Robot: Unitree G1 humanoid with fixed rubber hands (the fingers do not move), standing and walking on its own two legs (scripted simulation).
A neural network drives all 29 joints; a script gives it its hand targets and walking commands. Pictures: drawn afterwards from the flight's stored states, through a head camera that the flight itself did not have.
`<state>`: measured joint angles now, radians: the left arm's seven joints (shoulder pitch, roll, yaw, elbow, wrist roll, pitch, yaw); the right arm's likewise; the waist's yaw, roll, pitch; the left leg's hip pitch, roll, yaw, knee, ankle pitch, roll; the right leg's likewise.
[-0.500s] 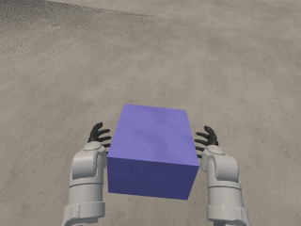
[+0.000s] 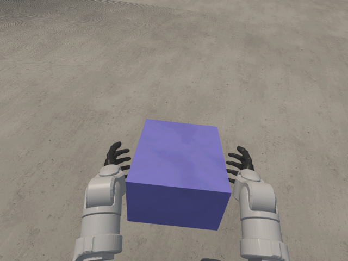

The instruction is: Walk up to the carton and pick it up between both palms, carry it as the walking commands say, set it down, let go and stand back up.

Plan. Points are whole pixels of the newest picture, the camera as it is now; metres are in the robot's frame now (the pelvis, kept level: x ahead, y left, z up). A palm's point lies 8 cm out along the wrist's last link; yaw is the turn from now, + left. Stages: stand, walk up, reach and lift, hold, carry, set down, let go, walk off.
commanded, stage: hold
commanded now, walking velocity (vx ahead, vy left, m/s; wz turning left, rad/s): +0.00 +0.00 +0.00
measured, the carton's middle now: (177, 168) +0.37 -0.01 -0.05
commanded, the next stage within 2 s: set down in 0.04 s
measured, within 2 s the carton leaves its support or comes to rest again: neither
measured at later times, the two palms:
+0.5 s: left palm (105, 197) +0.27 +0.17 -0.02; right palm (228, 181) +0.31 -0.14 -0.01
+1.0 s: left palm (118, 182) +0.35 +0.16 -0.09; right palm (223, 184) +0.35 -0.15 -0.10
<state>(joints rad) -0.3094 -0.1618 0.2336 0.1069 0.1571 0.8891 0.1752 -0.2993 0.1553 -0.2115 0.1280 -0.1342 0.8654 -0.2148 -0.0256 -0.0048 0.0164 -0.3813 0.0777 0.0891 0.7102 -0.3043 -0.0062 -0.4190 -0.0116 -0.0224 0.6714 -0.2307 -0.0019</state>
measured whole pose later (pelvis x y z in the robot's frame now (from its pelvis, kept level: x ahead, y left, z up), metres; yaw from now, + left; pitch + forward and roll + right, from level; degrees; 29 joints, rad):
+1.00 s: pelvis +0.03 +0.00 -0.01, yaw +3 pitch +22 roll -2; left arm -0.42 -0.13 0.29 0.62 0.23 0.26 0.13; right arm -0.38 0.12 -0.35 0.62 -0.21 0.22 -0.16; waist -0.01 0.03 -0.07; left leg -0.83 0.04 -0.01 0.73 -0.28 -0.01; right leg -0.82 -0.01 -0.05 0.66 -0.22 0.00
